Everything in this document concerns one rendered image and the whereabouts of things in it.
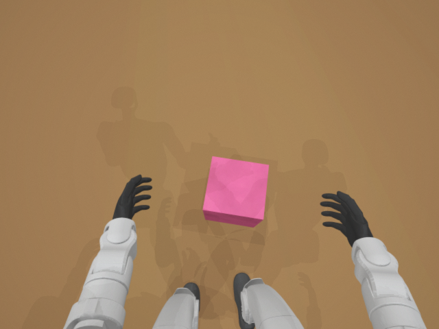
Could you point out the carton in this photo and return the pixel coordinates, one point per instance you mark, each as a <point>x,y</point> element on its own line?
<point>236,192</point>

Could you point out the robot left forearm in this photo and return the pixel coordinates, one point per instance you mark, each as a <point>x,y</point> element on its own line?
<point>101,303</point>

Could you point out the left robot hand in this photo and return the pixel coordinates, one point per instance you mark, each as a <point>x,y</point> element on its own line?
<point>125,206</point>

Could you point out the right robot shin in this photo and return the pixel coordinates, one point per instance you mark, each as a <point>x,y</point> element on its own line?
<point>252,282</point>

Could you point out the robot right forearm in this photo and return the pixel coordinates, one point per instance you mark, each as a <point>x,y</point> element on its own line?
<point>388,300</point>

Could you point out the right robot hand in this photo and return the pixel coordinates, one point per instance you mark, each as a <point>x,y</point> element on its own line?
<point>353,224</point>

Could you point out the left robot thigh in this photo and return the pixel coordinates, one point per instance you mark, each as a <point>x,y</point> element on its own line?
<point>181,311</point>

